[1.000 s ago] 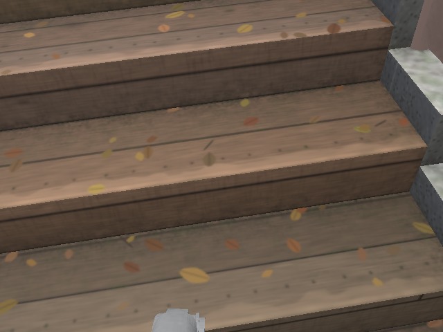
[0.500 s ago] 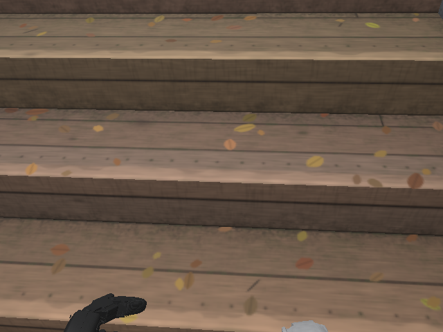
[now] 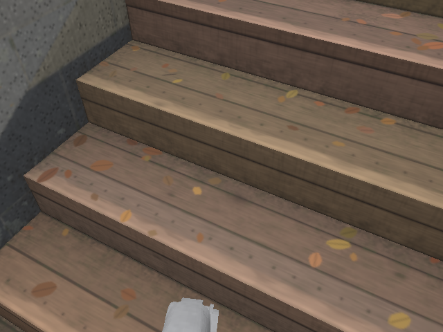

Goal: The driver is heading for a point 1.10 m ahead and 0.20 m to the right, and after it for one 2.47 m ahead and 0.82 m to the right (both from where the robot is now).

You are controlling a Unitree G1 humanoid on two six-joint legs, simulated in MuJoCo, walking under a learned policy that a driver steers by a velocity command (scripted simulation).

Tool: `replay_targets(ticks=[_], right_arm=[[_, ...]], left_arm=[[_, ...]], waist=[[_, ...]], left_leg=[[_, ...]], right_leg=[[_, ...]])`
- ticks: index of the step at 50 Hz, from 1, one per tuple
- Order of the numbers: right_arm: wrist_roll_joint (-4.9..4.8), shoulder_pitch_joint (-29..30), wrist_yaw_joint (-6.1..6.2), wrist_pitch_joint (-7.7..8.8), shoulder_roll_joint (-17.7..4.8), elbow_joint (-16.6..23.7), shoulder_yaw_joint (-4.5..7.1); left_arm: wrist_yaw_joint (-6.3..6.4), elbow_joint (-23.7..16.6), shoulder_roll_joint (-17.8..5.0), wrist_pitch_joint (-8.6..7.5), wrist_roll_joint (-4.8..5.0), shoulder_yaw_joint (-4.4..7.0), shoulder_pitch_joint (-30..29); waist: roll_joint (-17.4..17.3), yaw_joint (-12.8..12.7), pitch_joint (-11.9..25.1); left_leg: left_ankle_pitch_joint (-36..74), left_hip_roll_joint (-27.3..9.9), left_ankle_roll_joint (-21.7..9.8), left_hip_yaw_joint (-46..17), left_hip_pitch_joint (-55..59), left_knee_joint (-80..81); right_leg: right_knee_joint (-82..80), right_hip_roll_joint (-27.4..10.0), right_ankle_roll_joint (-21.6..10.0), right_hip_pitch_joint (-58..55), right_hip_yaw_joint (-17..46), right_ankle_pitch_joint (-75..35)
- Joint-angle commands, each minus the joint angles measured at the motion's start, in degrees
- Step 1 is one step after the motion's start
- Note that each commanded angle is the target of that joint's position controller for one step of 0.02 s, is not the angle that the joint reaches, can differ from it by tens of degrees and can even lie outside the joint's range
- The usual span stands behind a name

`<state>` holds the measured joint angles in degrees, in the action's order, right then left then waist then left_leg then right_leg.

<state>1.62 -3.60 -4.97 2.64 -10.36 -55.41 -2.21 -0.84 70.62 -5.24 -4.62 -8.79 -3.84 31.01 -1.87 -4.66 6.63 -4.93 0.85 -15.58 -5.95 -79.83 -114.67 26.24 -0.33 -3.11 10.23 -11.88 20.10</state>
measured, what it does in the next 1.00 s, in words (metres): climbs, turning right: left foot 0.17 m higher, then right foot 0.17 m higher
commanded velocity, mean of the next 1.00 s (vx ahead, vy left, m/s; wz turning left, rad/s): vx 0.50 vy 0.00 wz -0.30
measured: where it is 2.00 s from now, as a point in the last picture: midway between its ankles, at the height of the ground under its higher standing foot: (345, 53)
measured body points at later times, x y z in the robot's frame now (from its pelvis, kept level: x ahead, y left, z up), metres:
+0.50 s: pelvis +0.31 +0.04 +0.13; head +0.30 +0.02 +0.58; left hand +0.39 +0.28 +0.00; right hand +0.27 -0.19 -0.03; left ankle +0.35 +0.13 -0.57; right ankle +0.30 -0.09 -0.32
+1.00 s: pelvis +0.55 -0.06 +0.27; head +0.54 -0.07 +0.72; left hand +0.62 +0.18 +0.13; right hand +0.56 -0.33 +0.13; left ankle +0.54 +0.14 -0.22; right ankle +0.54 -0.14 -0.39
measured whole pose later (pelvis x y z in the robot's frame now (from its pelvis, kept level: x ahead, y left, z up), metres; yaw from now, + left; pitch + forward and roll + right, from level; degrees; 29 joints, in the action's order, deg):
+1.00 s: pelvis +0.55 -0.06 +0.27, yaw -20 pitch +7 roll -2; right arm 3.9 -11.1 -4.9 4.6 -15.1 -59.1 0.6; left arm -3.0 60.3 -11.4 -1.9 -2.0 1.8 20.7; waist -2.6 -3.0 9.3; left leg 1.7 0.3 -9.1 -11.5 -46.2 -105.3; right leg 60.1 7.9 -4.8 38.1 -0.5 28.7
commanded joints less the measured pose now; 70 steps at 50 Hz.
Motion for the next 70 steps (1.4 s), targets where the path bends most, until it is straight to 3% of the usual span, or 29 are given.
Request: replay_targets(ticks=[1, 6, 10, 11, 12, 13, 14, 15, 16, 19, 21, 25, 34, 36, 39, 41, 43, 45, 48, 51, 54, 57, 59, 63, 66, 67, 68, 69, 70], right_arm=[[-0.67, 9.29, 1.13, 0.00, 0.76, 6.68, -1.74], [-0.49, 24.19, 1.05, -2.25, 1.84, 15.13, -3.37], [0.74, 23.13, -1.95, -6.83, 2.46, 17.81, -2.34], [-2.98, 6.98, 2.33, -3.72, 1.63, 11.93, -1.08], [-4.24, -0.10, 4.27, -1.65, 1.82, 9.74, -0.61], [-0.86, 4.47, 1.29, -3.78, -1.32, 14.68, 0.04], [-2.33, -7.80, 0.66, -2.93, -6.19, 10.47, 1.45], [1.78, -21.62, 0.91, -3.73, -10.27, 4.66, 3.23], [2.94, -28.14, 1.50, -2.84, -12.73, -0.30, 5.73], [0.20, -11.11, 1.69, 0.27, -1.68, -1.89, 3.14], [2.54, -4.57, 0.46, 0.31, 5.09, -2.43, 0.87], [3.97, 1.84, 1.96, 1.60, 3.14, -1.72, 1.26], [7.94, -23.65, 2.16, 2.58, -0.86, -9.60, -0.17], [4.34, -18.53, -0.77, 1.90, -4.28, -7.21, 0.70], [3.03, -17.22, -0.96, 4.62, -10.98, -5.83, 2.43], [4.85, -23.98, -0.18, 5.48, -8.97, -6.80, 2.54], [3.98, -14.81, -1.91, 4.03, -10.54, -4.16, 3.75], [0.51, -8.04, -2.75, 2.24, -5.53, -2.23, 3.76], [2.03, -5.75, 0.44, 3.23, 0.69, -0.26, 1.58], [2.43, -5.37, 1.23, 1.19, -3.19, 1.85, 1.44], [1.48, -2.14, 1.75, 0.63, -4.76, 3.54, 1.42], [1.29, 9.01, 2.73, 0.66, -1.15, 9.12, -1.02], [1.20, 17.05, 3.97, 0.47, -2.62, 14.49, -1.43], [1.74, 20.19, 1.03, -2.93, 3.75, 17.37, -2.82], [0.00, 12.80, -0.65, -2.89, -5.79, 15.64, 0.72], [0.80, 1.14, -0.02, -2.18, -7.99, 12.19, 2.19], [0.27, -11.33, 0.30, -1.35, -8.91, 7.69, 2.35], [3.14, -24.49, 1.73, -2.33, -11.10, 4.49, 3.38], [3.72, -27.35, 2.81, -0.59, -11.56, 0.98, 3.72]], left_arm=[[-0.25, -0.69, -1.89, -0.65, -1.07, -0.52, 1.83], [-1.84, 4.03, -1.42, 0.05, -1.91, -0.70, 16.46], [-5.53, -2.18, -8.10, -3.12, 5.64, -0.09, 6.14], [0.95, -2.01, -11.12, -1.92, 12.11, 3.18, 5.66], [2.92, -1.93, -12.40, -2.09, 11.44, 3.22, 9.04], [-5.44, 0.20, -13.22, -3.44, -0.04, 2.70, 9.21], [-7.74, -3.49, -8.87, -4.87, 0.33, 2.89, 9.67], [-8.81, -3.04, -6.41, -4.23, 3.85, 3.91, 7.88], [-9.67, -1.50, -6.43, -3.10, 6.62, 5.50, 5.81], [-6.47, -6.28, -2.63, -4.21, 5.99, 5.44, -7.67], [-5.26, -8.57, 0.10, -1.56, 6.53, 4.70, -10.03], [-6.33, -10.53, -0.07, 0.62, 8.74, 4.57, -12.04], [-3.28, -25.80, -6.18, 3.43, 7.32, 2.25, -37.30], [-3.73, -29.40, -6.90, 5.75, 8.00, 2.14, -46.86], [-5.29, -25.68, -5.72, 5.09, 7.87, 3.45, -30.20], [-3.19, -24.84, -9.06, 3.22, 8.94, 4.91, -24.22], [-2.02, -18.76, -16.68, 3.39, 8.12, 7.07, -1.95], [-0.43, -15.30, -21.05, 2.92, 5.51, 9.46, 4.14], [-2.56, -10.78, -9.85, 2.02, 6.51, 6.37, -6.85], [-3.01, -9.98, -4.34, 1.11, 6.19, 3.91, -17.90], [-2.39, -11.16, -5.81, -1.20, 4.16, 3.56, -17.47], [-1.86, -3.11, -3.93, -0.60, 2.42, 2.77, 2.27], [-2.00, -1.38, -4.79, -1.85, 1.23, 2.46, 5.95], [-5.44, -8.72, -9.08, -2.03, 6.76, 2.93, -4.87], [-6.05, -10.00, -18.26, -3.55, 8.50, 6.26, -3.76], [-6.46, -8.36, -17.28, -3.63, 6.59, 7.28, -2.87], [-7.03, -7.39, -7.10, -3.80, 2.83, 5.35, 7.10], [-7.55, -7.18, -5.71, -2.05, 4.53, 6.01, 1.27], [-6.96, -8.41, -7.03, -1.31, 6.87, 7.31, -7.41]], waist=[[2.87, 1.42, -6.40], [4.56, -3.07, -10.61], [12.11, 5.57, -4.47], [6.49, 6.98, -11.13], [8.64, 8.65, -6.77], [23.58, 12.49, 7.42], [6.80, 13.90, 17.34], [-0.37, 16.44, 19.14], [-1.12, 17.76, 10.19], [4.49, 7.77, 1.09], [8.98, 1.88, -1.06], [0.96, -3.26, -4.09], [-2.28, 6.28, -1.84], [-3.34, 6.59, -4.82], [-6.20, -0.21, -3.38], [-4.27, 1.25, 8.72], [5.15, -7.70, 11.67], [12.55, -7.41, 7.91], [6.38, 2.86, 0.48], [0.19, 9.59, 0.60], [0.92, 8.55, -0.95], [7.46, 2.00, -4.58], [0.14, 0.91, -2.99], [11.52, 4.97, -8.69], [11.65, 8.15, 0.31], [10.58, 10.57, 5.73], [-6.67, 8.25, 22.58], [-13.70, 15.99, 19.10], [-13.71, 17.81, 5.00]], left_leg=[[-1.58, -3.96, -1.58, 2.26, -15.21, -0.84], [4.88, -10.05, -0.30, 9.57, -20.51, 16.32], [-7.25, -2.92, 4.83, 18.47, 29.09, 28.50], [-28.72, 1.04, 5.06, 26.38, 34.54, 40.67], [-28.05, 4.26, 4.74, 24.22, 48.62, 48.73], [-5.62, 0.33, 2.40, 7.83, 68.05, 52.81], [-9.70, -9.79, -3.35, -11.65, 90.82, 62.20], [-14.35, -18.34, -5.25, -35.14, 89.38, 81.61], [-20.52, -21.33, -6.51, -42.17, 76.15, 90.21], [-22.00, -20.93, -3.51, -23.46, 57.14, 88.63], [-15.18, -20.84, 0.88, -12.46, 50.71, 91.07], [-6.44, -13.21, 5.79, 11.74, 44.55, 97.69], [-2.24, -14.88, 5.27, 18.45, 75.83, 105.55], [9.20, -17.29, 2.43, 20.92, 62.36, 115.74], [57.88, -22.83, -0.25, 25.19, 81.49, 99.67], [72.00, -18.51, 3.74, 24.79, 74.76, 84.32], [27.22, -6.77, 10.12, 18.32, 42.30, 58.31], [6.89, -1.47, 11.03, -3.32, 24.28, 23.94], [8.63, 2.83, 5.43, -9.31, 14.17, 1.46], [2.68, -0.48, 4.48, -4.19, 8.74, -4.09], [3.38, -3.97, 6.56, 3.42, 15.75, 5.23], [-18.36, -3.16, 4.12, 0.17, -8.97, -14.69], [-12.84, -6.39, 4.64, 1.03, -11.57, 6.62], [-12.20, -5.03, 10.48, 15.44, 37.89, 24.11], [-16.98, 4.28, 10.27, 18.72, 42.14, 47.23], [-11.00, 2.66, 7.61, 10.40, 51.57, 55.52], [-6.86, -7.00, -3.37, -16.20, 80.18, 64.91], [-34.41, -15.07, -6.11, -45.99, 86.29, 87.60], [-55.26, -14.50, -1.11, -51.18, 75.42, 93.13]], right_leg=[[-14.52, -13.14, -10.55, -9.80, 13.54, -6.10], [-20.27, -16.56, -10.86, -18.96, 14.10, -16.35], [-20.34, -16.06, -12.84, 1.74, 1.48, -67.69], [-14.64, -15.17, -7.00, -6.35, 1.58, -86.02], [-2.77, -17.46, -6.40, -6.97, 4.87, -101.00], [2.43, -18.39, -6.59, 2.70, 8.69, -100.76], [21.57, -10.47, -5.37, 22.26, 13.25, -69.77], [40.46, -1.78, -3.77, 28.93, 19.44, -20.65], [71.23, -0.43, -2.79, 32.16, 26.87, -21.82], [97.08, -2.00, -7.45, 43.69, 25.28, -21.74], [95.36, -3.55, -11.45, 47.39, 23.85, -25.94], [99.43, -1.90, -13.09, 47.86, 19.82, -14.89], [83.05, -6.28, -12.95, 71.03, 12.52, -15.31], [58.29, -4.51, -8.91, 48.30, 6.06, 7.01], [48.99, 4.67, -6.62, 43.44, 1.51, 6.41], [45.60, 6.00, -11.09, 20.28, 9.81, -15.97], [18.91, -0.79, -15.70, -6.39, 36.71, -1.12], [1.52, -7.33, -12.29, -5.04, 60.87, 7.61], [5.65, -3.64, -11.51, 9.65, 47.54, -1.20], [3.48, -2.20, -12.38, 16.36, 38.60, -7.58], [-1.39, 1.21, -10.62, 25.82, 27.98, -8.57], [-1.95, -6.51, -11.70, 5.26, 37.44, -7.45], [-2.74, -7.91, -9.48, -3.90, 37.74, -5.87], [-23.18, -10.95, -13.74, 33.75, 30.11, -16.87], [-7.54, -11.20, -12.47, 3.76, 24.18, -88.34], [7.20, -8.68, -9.12, 0.37, 22.27, -89.26], [22.72, -2.05, -6.99, 19.73, 24.56, -60.96], [44.19, 8.04, -4.77, 37.32, 30.54, -15.17], [67.13, 8.53, -5.12, 48.28, 35.31, -20.47]])
Velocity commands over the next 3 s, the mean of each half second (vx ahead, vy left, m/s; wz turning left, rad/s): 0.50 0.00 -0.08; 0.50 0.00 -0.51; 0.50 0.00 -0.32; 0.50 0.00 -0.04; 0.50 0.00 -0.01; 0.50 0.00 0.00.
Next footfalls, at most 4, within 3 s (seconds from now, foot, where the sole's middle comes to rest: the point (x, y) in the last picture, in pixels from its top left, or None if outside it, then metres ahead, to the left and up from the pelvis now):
0.26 left None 0.39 0.14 -0.60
0.78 right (317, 275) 0.58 -0.15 -0.43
1.32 left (285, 122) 0.95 -0.06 -0.26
1.92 right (404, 35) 1.14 -0.38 -0.09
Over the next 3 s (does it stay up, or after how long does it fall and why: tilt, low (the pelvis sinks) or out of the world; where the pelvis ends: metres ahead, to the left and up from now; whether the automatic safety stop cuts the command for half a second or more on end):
stays up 1.56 -0.47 0.87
